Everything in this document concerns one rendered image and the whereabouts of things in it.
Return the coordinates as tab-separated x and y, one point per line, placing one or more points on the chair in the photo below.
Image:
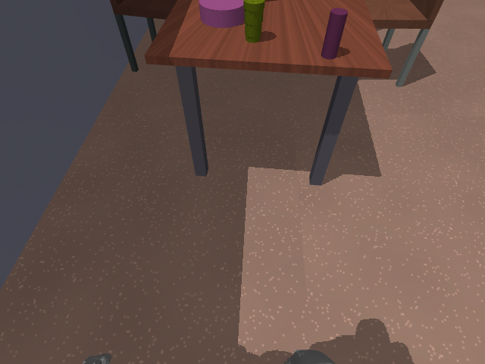
404	14
150	9

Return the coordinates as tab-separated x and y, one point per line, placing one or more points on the table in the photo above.
292	38

